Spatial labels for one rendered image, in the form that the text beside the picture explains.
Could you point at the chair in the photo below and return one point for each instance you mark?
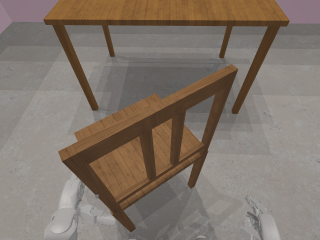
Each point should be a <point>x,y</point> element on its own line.
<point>128,154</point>

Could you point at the left robot hand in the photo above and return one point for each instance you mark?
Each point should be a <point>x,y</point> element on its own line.
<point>71,196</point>

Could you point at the left robot forearm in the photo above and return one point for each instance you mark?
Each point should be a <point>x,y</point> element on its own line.
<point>63,225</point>

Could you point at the table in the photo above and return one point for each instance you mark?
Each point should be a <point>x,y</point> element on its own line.
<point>245,13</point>

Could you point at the right robot hand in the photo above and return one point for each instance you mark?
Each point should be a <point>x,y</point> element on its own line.
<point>265,227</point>

